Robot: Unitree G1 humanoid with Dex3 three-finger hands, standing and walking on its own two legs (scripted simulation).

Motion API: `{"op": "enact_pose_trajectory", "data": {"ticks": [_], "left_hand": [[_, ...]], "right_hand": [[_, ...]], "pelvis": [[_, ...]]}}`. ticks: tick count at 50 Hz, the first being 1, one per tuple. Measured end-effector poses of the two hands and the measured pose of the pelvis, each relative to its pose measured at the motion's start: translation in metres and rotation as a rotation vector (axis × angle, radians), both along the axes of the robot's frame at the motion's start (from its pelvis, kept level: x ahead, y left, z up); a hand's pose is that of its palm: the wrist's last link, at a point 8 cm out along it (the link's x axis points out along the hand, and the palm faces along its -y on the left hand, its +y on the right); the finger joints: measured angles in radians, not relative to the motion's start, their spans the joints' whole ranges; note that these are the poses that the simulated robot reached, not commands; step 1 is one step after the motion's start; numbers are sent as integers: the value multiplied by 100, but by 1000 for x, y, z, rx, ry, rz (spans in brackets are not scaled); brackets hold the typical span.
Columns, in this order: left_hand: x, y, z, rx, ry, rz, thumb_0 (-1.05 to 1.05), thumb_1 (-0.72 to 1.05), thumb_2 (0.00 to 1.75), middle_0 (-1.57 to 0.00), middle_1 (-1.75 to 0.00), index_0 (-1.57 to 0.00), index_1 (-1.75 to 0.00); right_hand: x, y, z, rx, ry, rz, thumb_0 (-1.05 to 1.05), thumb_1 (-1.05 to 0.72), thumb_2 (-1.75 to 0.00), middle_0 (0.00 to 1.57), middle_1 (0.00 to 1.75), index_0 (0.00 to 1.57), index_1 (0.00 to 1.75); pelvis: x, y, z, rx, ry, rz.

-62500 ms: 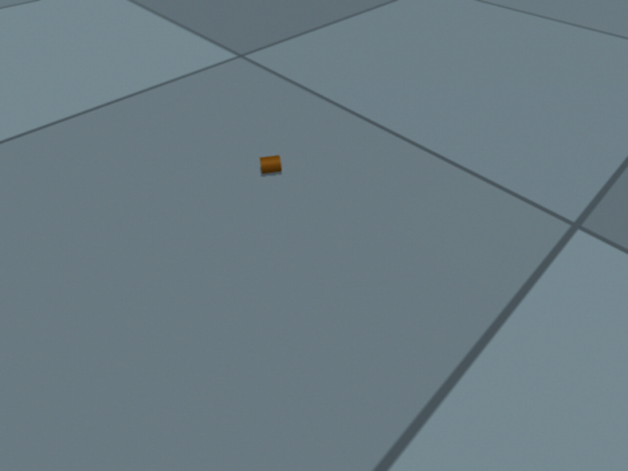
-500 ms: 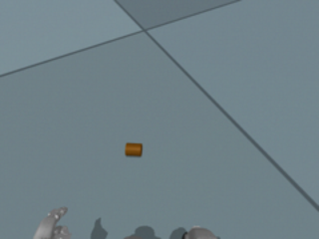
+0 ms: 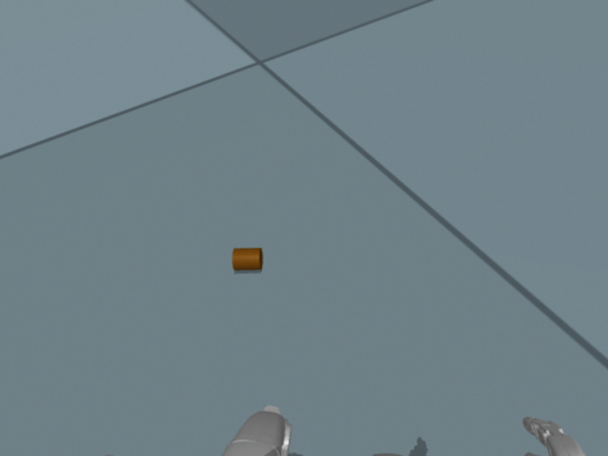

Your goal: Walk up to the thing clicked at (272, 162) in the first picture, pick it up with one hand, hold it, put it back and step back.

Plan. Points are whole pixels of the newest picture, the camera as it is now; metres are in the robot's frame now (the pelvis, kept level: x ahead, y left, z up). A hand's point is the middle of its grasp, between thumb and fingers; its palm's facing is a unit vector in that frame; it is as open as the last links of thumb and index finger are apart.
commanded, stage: step back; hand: left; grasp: from above
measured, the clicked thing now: (247, 259) +0.83 +0.30 -0.71
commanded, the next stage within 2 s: stand in 1.78 s
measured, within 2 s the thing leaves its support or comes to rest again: neither
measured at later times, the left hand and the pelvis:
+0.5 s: hand out of the picture -0.09 +0.27 -0.14, palm faces +0.09 -0.92 -0.39, open 7.3 cm; pelvis -0.17 -0.01 +0.01, yaw +5 degrees
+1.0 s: hand out of the picture -0.26 +0.26 -0.13, palm faces +0.13 -0.90 -0.43, open 7.3 cm; pelvis -0.27 -0.03 +0.01, yaw +7 degrees
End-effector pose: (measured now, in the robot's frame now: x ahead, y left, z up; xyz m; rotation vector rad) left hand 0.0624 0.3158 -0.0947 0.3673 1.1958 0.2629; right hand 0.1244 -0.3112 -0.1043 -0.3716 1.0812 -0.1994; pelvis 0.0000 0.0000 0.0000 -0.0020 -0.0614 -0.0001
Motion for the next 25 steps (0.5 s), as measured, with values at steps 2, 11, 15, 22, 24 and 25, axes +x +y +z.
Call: {"op": "enact_pose_trajectory", "data": {"ticks": [2, 11, 15, 22, 24, 25], "left_hand": [[-18, -5, 8, 6, 3, 16, 0, 91, 90, -20, -30, -21, -30], [-54, 0, 13, 38, -105, 33, 1, 90, 90, -20, -30, -21, -30], [-74, 10, -1, 18, -138, 39, 0, 90, 90, -20, -30, -21, -30], [-132, 3, -3, -22, -85, 72, 0, 91, 90, -20, -30, -21, -30], [-152, 0, -4, -24, -71, 71, 0, 91, 90, -20, -30, -21, -30], [-163, -2, -5, -23, -59, 69, 0, 91, 90, -20, -30, -21, -30]], "right_hand": [[-20, -4, 0, 8, 25, -3, 0, -90, -90, 20, 30, 20, 30], [-114, -7, -8, -20, 190, 49, 0, -90, -90, 20, 30, 20, 30], [-145, 2, -8, -36, 205, 66, 0, -90, -90, 20, 30, 20, 30], [-179, 8, 13, -32, 145, 78, 0, -90, -90, 21, 30, 21, 30], [-180, 6, 17, -33, 110, 85, 0, -90, -90, 21, 30, 21, 30], [-181, 5, 17, -33, 90, 88, 0, -90, -90, 21, 30, 21, 30]], "pelvis": [[-11, -2, 6, 21, 4, 10], [-72, -6, 4, 18, 25, 100], [-107, -1, -3, 40, 10, 122], [-151, -5, 10, -12, 9, 105], [-165, -8, 11, -15, 14, 91], [-172, -10, 10, -15, 15, 84]]}}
